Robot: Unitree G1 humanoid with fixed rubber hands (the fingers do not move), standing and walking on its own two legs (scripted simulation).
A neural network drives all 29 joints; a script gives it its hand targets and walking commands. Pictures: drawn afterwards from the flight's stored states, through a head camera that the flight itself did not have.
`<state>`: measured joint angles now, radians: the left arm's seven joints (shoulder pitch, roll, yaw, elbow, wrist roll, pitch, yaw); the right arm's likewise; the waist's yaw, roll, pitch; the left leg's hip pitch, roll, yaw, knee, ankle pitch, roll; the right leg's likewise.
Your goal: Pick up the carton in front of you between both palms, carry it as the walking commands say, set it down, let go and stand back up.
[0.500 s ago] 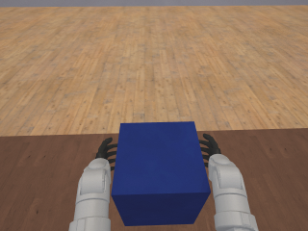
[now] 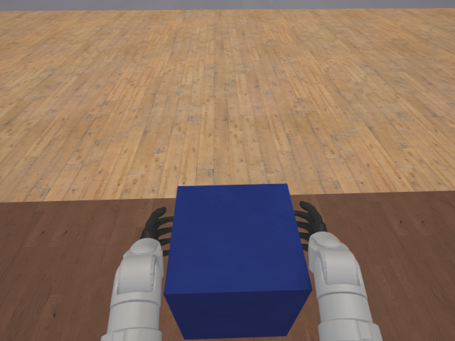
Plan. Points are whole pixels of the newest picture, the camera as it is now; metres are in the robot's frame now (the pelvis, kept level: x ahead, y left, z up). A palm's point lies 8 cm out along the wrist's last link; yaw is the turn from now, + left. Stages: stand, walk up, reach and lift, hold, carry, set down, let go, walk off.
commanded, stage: hold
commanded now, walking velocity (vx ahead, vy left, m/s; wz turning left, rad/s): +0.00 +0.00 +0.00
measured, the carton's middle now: (234, 264) +0.29 +0.00 -0.03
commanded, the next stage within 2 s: carry in 0.18 s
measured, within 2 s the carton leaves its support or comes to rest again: neither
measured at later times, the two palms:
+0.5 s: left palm (165, 211) +0.33 +0.13 +0.08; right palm (326, 208) +0.33 -0.17 +0.08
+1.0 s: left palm (196, 145) +0.56 +0.08 +0.07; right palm (315, 144) +0.56 -0.22 +0.07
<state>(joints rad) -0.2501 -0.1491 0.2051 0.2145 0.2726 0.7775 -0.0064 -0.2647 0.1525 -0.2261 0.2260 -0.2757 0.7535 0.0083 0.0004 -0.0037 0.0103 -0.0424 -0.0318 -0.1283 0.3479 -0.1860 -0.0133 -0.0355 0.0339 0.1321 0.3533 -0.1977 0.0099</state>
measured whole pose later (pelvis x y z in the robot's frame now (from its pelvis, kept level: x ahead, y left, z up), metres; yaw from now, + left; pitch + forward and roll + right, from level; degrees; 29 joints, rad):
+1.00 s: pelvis +0.32 -0.06 -0.03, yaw +0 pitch +4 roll -1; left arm 0.01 -0.13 0.04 -0.49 0.01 1.19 0.15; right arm 0.00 0.13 -0.08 -0.52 0.00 1.20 -0.16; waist -0.01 0.04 -0.13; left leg -0.16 0.12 0.09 0.83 -0.49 -0.04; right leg -0.48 -0.04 -0.25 0.60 -0.17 -0.09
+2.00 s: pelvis +0.73 -0.05 -0.02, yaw -1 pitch +4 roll +0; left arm -0.48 -0.11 0.26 -0.05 0.05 1.10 0.15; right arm -0.50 0.11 -0.26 -0.02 -0.05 1.08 -0.16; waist 0.00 0.00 -0.06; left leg -0.35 0.05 0.20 0.62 -0.33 0.04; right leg -0.28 -0.03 -0.12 0.62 -0.39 -0.01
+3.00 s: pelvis +0.70 -0.06 -0.01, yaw -1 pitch +2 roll +0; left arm -0.46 -0.12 0.25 -0.02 0.06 1.10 0.15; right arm -0.46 0.12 -0.27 -0.01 -0.06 1.09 -0.15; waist 0.00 0.00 -0.08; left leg -0.31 0.05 0.18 0.53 -0.25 0.03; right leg -0.24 -0.02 -0.11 0.53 -0.32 -0.02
